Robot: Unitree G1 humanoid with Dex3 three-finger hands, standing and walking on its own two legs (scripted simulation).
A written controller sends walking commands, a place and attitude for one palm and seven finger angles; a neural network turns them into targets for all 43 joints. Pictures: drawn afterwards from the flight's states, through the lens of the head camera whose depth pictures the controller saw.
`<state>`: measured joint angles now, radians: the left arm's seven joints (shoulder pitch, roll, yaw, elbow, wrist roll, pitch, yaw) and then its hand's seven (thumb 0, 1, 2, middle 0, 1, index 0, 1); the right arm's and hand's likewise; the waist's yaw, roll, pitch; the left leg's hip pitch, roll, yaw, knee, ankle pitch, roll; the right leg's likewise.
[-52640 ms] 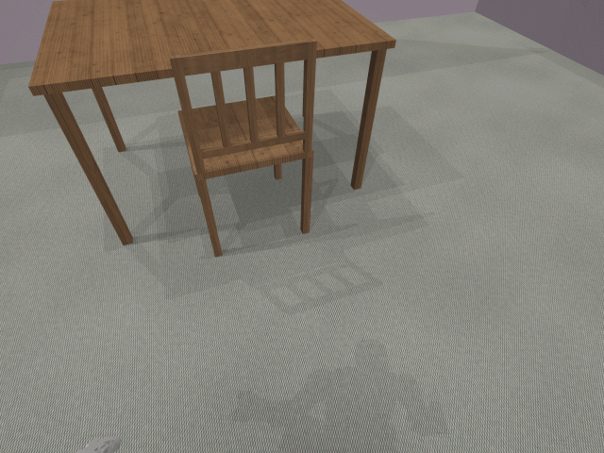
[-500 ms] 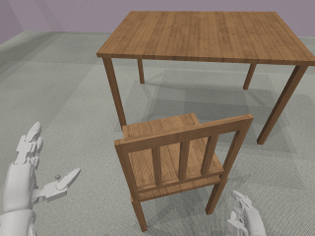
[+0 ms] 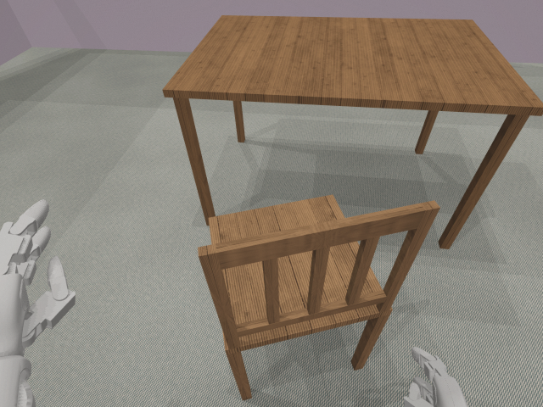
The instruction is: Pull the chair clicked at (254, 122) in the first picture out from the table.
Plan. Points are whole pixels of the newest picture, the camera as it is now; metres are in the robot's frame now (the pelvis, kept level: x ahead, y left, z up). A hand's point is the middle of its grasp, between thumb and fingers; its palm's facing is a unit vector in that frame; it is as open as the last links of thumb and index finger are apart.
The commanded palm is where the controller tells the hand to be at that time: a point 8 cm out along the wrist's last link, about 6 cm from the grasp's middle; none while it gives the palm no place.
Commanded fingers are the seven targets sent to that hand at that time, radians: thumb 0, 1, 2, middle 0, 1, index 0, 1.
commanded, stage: draw the hand back to the body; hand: left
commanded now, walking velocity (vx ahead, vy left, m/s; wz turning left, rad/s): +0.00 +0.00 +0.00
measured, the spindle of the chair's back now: (316, 281) +0.39 -0.03 -0.11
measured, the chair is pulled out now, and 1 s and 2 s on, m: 0.47 0.47 0.47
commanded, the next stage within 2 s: step back with the hand held close in 0.06 s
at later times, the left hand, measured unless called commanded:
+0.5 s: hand (74, 309) +0.17 +0.24 +0.14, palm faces +0.34 -0.78 -0.53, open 7.4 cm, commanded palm +0.12 +0.30 +0.17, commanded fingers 0.00 0.90 0.90 -0.20 -0.30 -0.20 -0.30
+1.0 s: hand (27, 357) +0.12 +0.26 +0.15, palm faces +0.44 -0.75 -0.49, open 7.4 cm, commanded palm +0.06 +0.30 +0.17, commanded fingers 0.00 0.90 0.90 -0.20 -0.30 -0.20 -0.30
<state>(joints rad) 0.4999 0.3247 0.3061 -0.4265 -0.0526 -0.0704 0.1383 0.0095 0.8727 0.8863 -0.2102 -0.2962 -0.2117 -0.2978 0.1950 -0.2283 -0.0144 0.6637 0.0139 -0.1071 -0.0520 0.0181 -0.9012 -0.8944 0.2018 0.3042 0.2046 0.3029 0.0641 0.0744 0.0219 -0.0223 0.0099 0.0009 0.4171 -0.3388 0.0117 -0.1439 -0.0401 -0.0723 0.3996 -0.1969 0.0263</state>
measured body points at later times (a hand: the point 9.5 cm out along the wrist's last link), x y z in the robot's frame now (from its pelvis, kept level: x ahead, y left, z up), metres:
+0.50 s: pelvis -0.02 +0.00 +0.00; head +0.01 -0.04 +0.44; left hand +0.15 +0.28 +0.17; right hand +0.16 -0.24 -0.10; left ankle -0.07 +0.11 -0.74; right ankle +0.01 -0.14 -0.74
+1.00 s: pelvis -0.07 -0.01 -0.01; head -0.06 -0.01 +0.44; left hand +0.09 +0.30 +0.17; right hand +0.10 -0.25 -0.10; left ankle -0.07 +0.11 -0.74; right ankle +0.01 -0.14 -0.74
